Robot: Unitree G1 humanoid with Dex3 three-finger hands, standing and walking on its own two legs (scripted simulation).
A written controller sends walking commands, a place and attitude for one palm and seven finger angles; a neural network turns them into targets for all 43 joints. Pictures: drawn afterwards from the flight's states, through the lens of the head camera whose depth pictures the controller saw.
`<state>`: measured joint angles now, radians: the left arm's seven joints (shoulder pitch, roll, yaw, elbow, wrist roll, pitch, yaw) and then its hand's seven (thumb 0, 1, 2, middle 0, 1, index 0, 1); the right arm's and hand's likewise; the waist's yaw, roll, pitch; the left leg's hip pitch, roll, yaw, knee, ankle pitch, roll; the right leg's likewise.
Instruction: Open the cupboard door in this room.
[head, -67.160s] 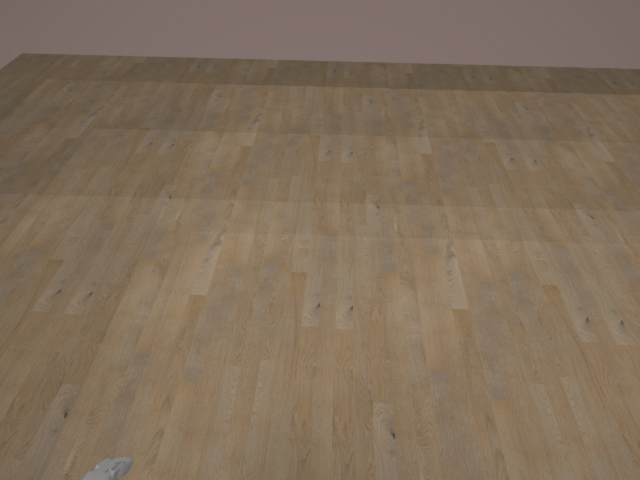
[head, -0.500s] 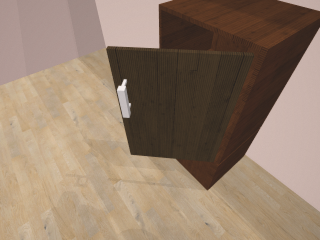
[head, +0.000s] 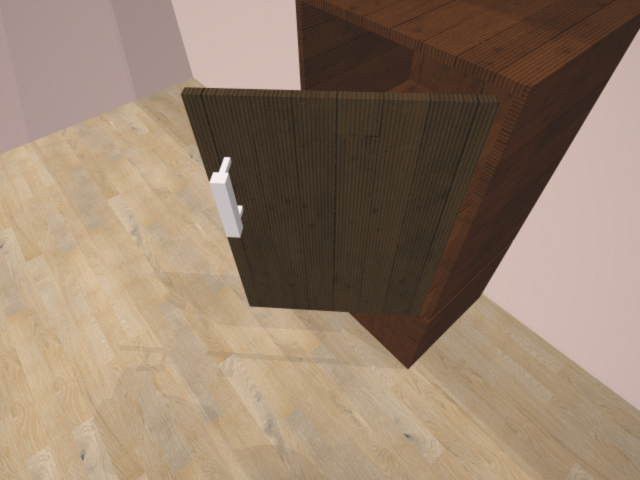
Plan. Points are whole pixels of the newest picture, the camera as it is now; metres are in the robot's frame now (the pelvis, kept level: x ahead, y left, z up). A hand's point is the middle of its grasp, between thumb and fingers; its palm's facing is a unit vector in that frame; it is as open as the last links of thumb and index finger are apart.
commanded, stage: come to a stop and stand still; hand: left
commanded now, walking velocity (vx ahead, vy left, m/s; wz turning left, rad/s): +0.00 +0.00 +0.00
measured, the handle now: (230, 197) +0.52 +0.19 +0.02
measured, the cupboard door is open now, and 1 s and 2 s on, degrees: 44 44 44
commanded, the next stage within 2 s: look again from close up in 0.66 s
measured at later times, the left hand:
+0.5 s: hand out of the picture +0.00 +0.15 -0.17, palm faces +0.03 -0.98 -0.20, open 7.3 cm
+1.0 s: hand out of the picture -0.01 +0.15 -0.17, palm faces +0.03 -0.98 -0.19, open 7.3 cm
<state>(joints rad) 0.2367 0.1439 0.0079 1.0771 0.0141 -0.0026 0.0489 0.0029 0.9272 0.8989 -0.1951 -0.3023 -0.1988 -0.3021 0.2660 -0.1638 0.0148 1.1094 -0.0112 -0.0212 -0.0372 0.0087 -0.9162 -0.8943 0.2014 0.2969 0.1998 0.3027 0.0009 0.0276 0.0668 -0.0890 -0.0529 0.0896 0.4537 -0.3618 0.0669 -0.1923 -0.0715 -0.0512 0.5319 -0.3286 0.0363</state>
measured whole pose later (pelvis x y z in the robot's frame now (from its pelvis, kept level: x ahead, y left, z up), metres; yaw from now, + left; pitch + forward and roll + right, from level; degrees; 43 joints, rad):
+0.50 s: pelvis +0.00 -0.02 +0.00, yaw +0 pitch -1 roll +0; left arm 0.26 0.15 0.00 1.10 0.02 -0.01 0.04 0.00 0.92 0.90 -0.20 -0.30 -0.20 -0.30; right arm 0.24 -0.16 0.01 1.14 -0.01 -0.02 -0.04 0.01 -0.92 -0.89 0.20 0.30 0.20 0.30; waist 0.01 0.00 0.06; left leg -0.08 -0.01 0.07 0.43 -0.34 0.03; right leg -0.17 -0.03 -0.07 0.48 -0.30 0.00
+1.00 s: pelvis -0.01 -0.02 +0.01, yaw +0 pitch -1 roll +0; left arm 0.27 0.15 0.00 1.11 0.01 -0.01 0.04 0.00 0.92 0.90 -0.19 -0.30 -0.20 -0.30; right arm 0.27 -0.13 0.01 1.15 -0.01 -0.02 -0.03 0.01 -0.92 -0.89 0.20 0.30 0.20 0.30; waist 0.01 -0.01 0.06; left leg -0.08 -0.01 0.07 0.41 -0.32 0.03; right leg -0.17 -0.03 -0.07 0.45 -0.27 0.00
